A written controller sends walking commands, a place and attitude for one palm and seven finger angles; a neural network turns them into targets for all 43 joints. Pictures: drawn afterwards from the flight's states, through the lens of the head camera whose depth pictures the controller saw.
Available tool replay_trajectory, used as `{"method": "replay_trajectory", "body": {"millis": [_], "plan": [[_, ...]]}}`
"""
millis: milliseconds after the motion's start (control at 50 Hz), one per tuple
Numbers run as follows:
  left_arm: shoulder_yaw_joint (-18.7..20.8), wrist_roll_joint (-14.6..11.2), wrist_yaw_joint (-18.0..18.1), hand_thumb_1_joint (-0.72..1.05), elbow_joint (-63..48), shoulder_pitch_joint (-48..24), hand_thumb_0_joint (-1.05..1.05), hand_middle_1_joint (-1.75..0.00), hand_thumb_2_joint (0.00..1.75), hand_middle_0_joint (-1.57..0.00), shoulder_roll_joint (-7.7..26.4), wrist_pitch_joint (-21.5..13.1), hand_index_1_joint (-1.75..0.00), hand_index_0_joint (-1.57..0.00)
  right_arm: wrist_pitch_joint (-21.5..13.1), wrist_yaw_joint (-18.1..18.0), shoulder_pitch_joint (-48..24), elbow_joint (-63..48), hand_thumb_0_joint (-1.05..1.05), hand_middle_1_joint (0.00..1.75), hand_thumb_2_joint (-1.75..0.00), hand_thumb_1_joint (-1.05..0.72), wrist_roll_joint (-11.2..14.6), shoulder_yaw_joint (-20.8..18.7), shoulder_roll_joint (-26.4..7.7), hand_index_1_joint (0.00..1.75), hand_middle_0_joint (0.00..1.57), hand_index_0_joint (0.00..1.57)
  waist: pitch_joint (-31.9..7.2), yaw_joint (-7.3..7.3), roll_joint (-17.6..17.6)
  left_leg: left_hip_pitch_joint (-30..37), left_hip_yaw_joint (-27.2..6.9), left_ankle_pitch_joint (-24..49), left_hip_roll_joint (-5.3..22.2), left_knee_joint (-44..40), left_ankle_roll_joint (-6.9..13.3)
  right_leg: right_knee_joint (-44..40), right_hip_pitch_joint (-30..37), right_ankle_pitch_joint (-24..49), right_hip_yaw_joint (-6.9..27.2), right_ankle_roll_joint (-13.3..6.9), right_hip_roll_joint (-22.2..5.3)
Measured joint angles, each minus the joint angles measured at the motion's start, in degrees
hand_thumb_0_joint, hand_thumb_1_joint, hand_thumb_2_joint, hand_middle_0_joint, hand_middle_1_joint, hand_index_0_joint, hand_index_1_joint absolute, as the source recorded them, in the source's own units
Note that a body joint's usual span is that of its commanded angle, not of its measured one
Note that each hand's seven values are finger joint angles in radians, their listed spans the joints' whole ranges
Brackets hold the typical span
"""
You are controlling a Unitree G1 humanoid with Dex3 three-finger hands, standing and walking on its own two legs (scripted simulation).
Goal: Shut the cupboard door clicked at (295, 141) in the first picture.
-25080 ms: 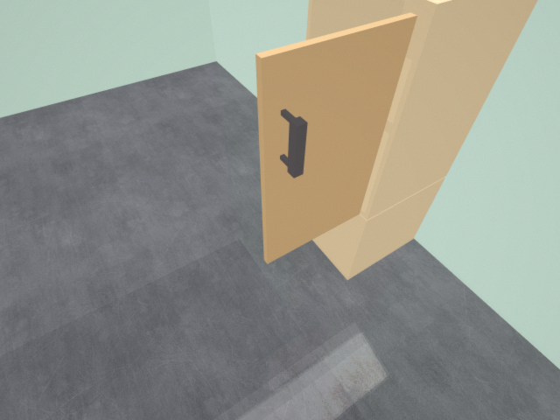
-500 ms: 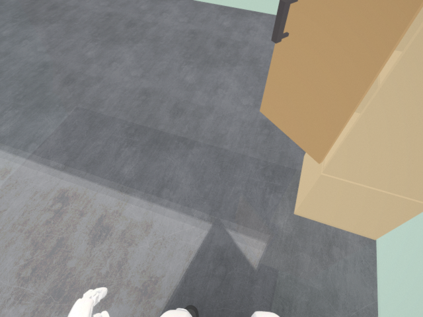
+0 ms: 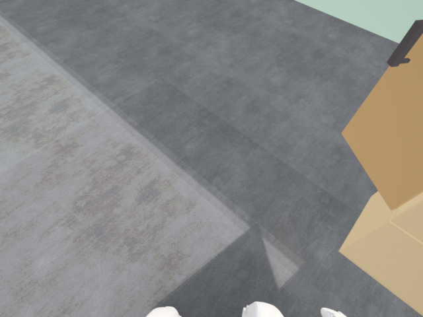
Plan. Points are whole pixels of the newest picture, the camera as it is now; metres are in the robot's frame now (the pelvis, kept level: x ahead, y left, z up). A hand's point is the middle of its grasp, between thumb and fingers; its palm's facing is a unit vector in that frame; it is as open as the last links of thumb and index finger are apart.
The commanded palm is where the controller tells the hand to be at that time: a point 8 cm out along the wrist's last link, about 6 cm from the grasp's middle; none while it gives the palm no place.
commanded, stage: walk to a spot facing it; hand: left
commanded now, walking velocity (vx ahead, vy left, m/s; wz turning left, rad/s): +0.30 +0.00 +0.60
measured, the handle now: (412, 44) +0.79 -0.50 +0.09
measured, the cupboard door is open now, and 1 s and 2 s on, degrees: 54 54 54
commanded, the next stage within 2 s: turn to face it in 1.18 s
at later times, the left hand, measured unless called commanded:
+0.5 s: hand out of the picture +0.03 +0.14 -0.14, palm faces +0.40 -0.89 -0.21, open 7.4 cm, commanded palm none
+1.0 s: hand (74, 250) +0.25 +0.32 -0.14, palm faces +0.51 -0.84 -0.20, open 7.4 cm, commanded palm none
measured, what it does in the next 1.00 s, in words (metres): walks ahead, turning left: right foot, then left foot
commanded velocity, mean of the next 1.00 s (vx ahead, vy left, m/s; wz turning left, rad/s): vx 0.34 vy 0.00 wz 0.41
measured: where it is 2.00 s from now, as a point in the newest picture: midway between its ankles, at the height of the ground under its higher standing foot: (174, 235)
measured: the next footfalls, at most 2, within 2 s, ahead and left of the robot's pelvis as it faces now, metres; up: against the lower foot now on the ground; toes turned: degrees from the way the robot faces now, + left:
right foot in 0.18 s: +0.11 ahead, -0.14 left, +0.00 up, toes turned +3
left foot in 0.66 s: +0.22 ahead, +0.17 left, +0.00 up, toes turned +33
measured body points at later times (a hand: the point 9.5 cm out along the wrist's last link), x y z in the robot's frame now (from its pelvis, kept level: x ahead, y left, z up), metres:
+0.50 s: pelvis +0.10 -0.02 +0.02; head +0.14 -0.02 +0.47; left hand +0.01 +0.19 -0.13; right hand +0.27 -0.23 -0.13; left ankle +0.12 +0.14 -0.65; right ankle +0.07 -0.14 -0.73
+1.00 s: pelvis +0.25 +0.10 +0.02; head +0.26 +0.12 +0.47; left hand +0.22 +0.37 -0.12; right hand +0.36 -0.11 -0.13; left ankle +0.18 +0.15 -0.73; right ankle +0.43 +0.01 -0.67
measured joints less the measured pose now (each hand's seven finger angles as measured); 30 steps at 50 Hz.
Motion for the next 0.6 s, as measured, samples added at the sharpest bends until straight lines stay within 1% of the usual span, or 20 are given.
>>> {"method": "replay_trajectory", "body": {"millis": [20, 60, 120, 160, 180, 200, 220, 240, 280, 300, 340, 380, 440, 500, 540, 600], "plan": [[0.1, 0.0, -0.3, 0.91, 0.0, -0.2, 0.01, -0.30, 0.90, -0.20, 0.0, 0.0, -0.30, -0.20, -0.1, -0.1, 0.5, 0.0, 0.00, 0.30, -0.90, -0.91, -0.1, 0.2, 0.2, 0.30, 0.20, 0.20, -0.2, -0.01, 0.3, 0.6, -0.7, 0.7, -0.1, -1.2, -0.2, 0.1, -0.7, 1.3, 0.3, 0.0, 0.4], [0.1, 0.0, -1.0, 0.91, -0.2, -0.5, 0.01, -0.30, 0.90, -0.20, -0.1, -0.4, -0.30, -0.20, -0.2, -0.1, 1.5, 0.4, 0.00, 0.30, -0.90, -0.91, -0.2, 0.5, 0.5, 0.30, 0.20, 0.20, -0.8, -0.13, 1.1, 1.7, -2.0, 1.7, -0.2, -3.3, -0.2, -3.1, -1.1, 2.9, 0.5, -0.1, 1.2], [-0.1, 0.1, -1.8, 0.91, -1.2, -0.9, 0.01, -0.30, 0.90, -0.20, -0.5, -1.2, -0.30, -0.20, 0.1, 0.0, 3.2, 1.1, 0.00, 0.30, -0.90, -0.91, -0.3, 0.4, 0.4, 0.30, 0.20, 0.21, -1.8, -0.61, 2.6, 2.6, -4.2, 2.0, -0.3, -4.7, -0.4, -12.5, 0.7, 4.4, 0.3, -0.4, 2.3], [-0.2, 0.2, -2.2, 0.91, -2.1, -0.7, 0.01, -0.30, 0.90, -0.20, -0.7, -2.2, -0.30, -0.20, 0.5, 0.1, 4.3, 1.8, 0.00, 0.30, -0.90, -0.90, -0.2, 0.1, 0.2, 0.30, 0.20, 0.21, -2.4, -0.91, 3.6, 2.4, -5.9, 0.8, -0.4, -3.3, -0.7, -20.3, 3.6, 6.8, -0.2, -0.5, 3.4], [-0.3, 0.3, -2.3, 0.91, -2.7, -0.2, 0.01, -0.30, 0.90, -0.20, -0.5, -2.9, -0.30, -0.20, 0.8, 0.1, 5.1, 2.0, 0.00, 0.30, -0.90, -0.90, 0.0, -0.1, 0.3, 0.30, 0.20, 0.21, -3.1, -0.97, 3.4, 1.5, -6.5, -1.8, -0.9, -1.0, -0.5, -25.1, 5.8, 6.8, -0.3, -1.0, 3.6], [-0.3, 0.7, -2.1, 0.91, -3.1, 0.0, 0.01, -0.30, 0.90, -0.20, -0.6, -3.8, -0.30, -0.20, 1.0, 0.1, 5.5, 2.5, 0.00, 0.30, -0.90, -0.90, 0.3, -0.4, 0.2, 0.30, 0.20, 0.21, -3.4, -0.77, 3.3, -0.3, -6.5, -6.5, -1.5, 3.7, -0.2, -26.1, 6.1, 10.4, -0.7, -2.4, 3.3], [-0.5, 0.7, -1.7, 0.91, -3.3, 0.2, 0.01, -0.30, 0.90, -0.20, -1.0, -4.3, -0.30, -0.20, 1.4, 0.1, 5.6, 3.2, 0.00, 0.30, -0.90, -0.90, 0.3, -0.7, 0.0, 0.30, 0.20, 0.21, -3.4, -0.67, 3.6, -2.6, -6.3, -9.6, -1.9, 10.5, -0.1, -25.3, 6.5, 11.5, -1.8, -3.7, 2.9], [-0.6, 0.6, -1.3, 0.91, -3.3, 0.7, 0.01, -0.30, 0.90, -0.20, -1.5, -4.7, -0.30, -0.20, 1.7, 0.3, 5.6, 3.8, 0.01, 0.30, -0.90, -0.91, 0.1, -1.0, -0.2, 0.30, 0.20, 0.21, -3.4, -0.52, 3.7, -5.2, -5.5, -10.5, -2.2, 17.7, 0.0, -25.2, 7.2, 11.4, -2.7, -4.5, 2.5], [-0.7, 0.6, -0.7, 0.91, -2.4, 2.3, 0.01, -0.30, 0.90, -0.20, -2.7, -5.0, -0.30, -0.20, 2.1, 0.8, 5.3, 4.4, 0.01, 0.30, -0.90, -0.91, -0.1, -1.6, -0.6, 0.30, 0.20, 0.20, -3.9, -0.45, 3.5, -9.8, -3.1, -7.2, -1.8, 28.7, -0.4, -27.7, 9.7, 11.2, -3.9, -5.1, 1.6], [-0.7, 0.5, -0.6, 0.91, -1.6, 3.0, 0.01, -0.30, 0.90, -0.20, -3.2, -5.2, -0.30, -0.20, 2.0, 1.1, 5.1, 4.4, 0.01, 0.30, -0.90, -0.91, -0.2, -1.8, -0.8, 0.30, 0.20, 0.20, -4.2, -0.75, 3.5, -11.6, -2.1, -4.4, -1.0, 31.7, -0.7, -29.8, 11.2, 11.7, -4.7, -5.0, 1.3], [-0.9, 0.4, -0.4, 0.91, -0.1, 4.2, 0.01, -0.30, 0.90, -0.20, -4.1, -5.6, -0.30, -0.20, 1.7, 1.6, 4.7, 4.2, 0.01, 0.30, -0.90, -0.91, -0.1, -2.1, -0.8, 0.30, 0.20, 0.20, -4.3, -1.43, 3.2, -14.0, -0.3, 0.0, 0.7, 33.5, -1.4, -34.1, 14.4, 12.9, -6.5, -4.7, 0.7], [-1.1, 0.4, -0.3, 0.91, 1.2, 5.2, 0.01, -0.30, 0.90, -0.20, -4.9, -6.1, -0.30, -0.20, 1.4, 1.9, 4.1, 4.0, 0.01, 0.30, -0.90, -0.91, 0.0, -2.2, -0.7, 0.30, 0.20, 0.20, -4.0, -1.70, 2.8, -15.3, 0.9, 2.3, 2.1, 31.9, -1.6, -37.4, 17.1, 13.4, -8.6, -4.5, 0.2], [-1.5, 0.4, -0.3, 0.91, 2.5, 6.6, 0.01, -0.30, 0.90, -0.20, -6.2, -7.0, -0.30, -0.20, 1.4, 2.2, 2.6, 4.0, 0.01, 0.30, -0.90, -0.91, 0.0, -2.0, -0.4, 0.30, 0.20, 0.20, -3.0, -1.31, 2.5, -16.2, 2.2, 3.5, 3.3, 27.2, -1.5, -40.2, 20.5, 13.2, -11.7, -3.9, -0.2], [-1.8, 0.5, -0.2, 0.91, 3.7, 8.0, 0.01, -0.30, 0.90, -0.20, -7.0, -7.4, -0.30, -0.20, 1.5, 2.6, 0.3, 4.0, 0.01, 0.30, -0.90, -0.91, 0.0, -1.6, -0.1, 0.30, 0.20, 0.20, -1.6, -0.25, 2.3, -15.5, 4.0, 3.6, 4.0, 19.9, -0.9, -40.9, 23.2, 11.7, -14.6, -3.0, -0.6], [-1.9, 0.6, -0.2, 0.91, 4.5, 9.1, 0.01, -0.30, 0.90, -0.20, -7.3, -7.4, -0.30, -0.20, 1.4, 2.8, -1.6, 3.8, 0.01, 0.30, -0.90, -0.91, 0.0, -1.2, 0.2, 0.30, 0.20, 0.20, -0.6, 0.79, 2.1, -14.3, 5.3, 3.1, 4.0, 14.4, -0.2, -40.4, 24.5, 10.3, -16.2, -2.2, -1.0], [-1.8, 0.6, -0.3, 0.91, 5.9, 10.9, 0.01, -0.30, 0.90, -0.20, -7.0, -6.9, -0.30, -0.20, 0.7, 3.0, -4.5, 2.5, 0.01, 0.30, -0.90, -0.91, 0.0, -0.7, 0.7, 0.30, 0.20, 0.20, 0.7, 2.08, 1.2, -11.1, 7.1, 0.8, 3.0, 7.0, 1.6, -37.6, 26.0, 7.1, -17.8, -0.6, -2.4]]}}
